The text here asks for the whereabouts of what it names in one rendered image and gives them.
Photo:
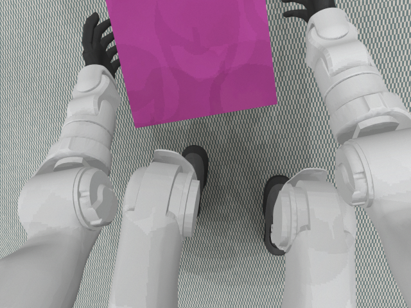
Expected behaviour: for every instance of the left robot forearm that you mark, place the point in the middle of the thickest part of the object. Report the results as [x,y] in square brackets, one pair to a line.
[88,130]

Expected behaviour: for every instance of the robot right shin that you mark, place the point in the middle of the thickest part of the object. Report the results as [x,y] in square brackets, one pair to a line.
[318,174]

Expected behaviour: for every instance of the left robot hand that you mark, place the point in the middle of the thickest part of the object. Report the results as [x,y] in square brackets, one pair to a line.
[94,46]

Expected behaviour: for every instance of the right robot forearm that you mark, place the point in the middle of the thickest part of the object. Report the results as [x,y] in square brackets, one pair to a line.
[350,84]

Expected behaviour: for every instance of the right robot hand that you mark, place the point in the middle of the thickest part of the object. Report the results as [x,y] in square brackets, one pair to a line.
[312,7]

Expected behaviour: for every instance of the robot left upper arm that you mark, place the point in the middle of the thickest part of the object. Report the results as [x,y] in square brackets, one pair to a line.
[63,213]

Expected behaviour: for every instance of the robot right upper arm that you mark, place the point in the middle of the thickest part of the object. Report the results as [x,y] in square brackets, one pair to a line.
[374,172]

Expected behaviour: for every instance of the carton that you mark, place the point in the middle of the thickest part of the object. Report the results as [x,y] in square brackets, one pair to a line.
[184,59]

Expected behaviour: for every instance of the robot left thigh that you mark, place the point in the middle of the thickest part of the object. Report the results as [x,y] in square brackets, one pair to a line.
[146,270]

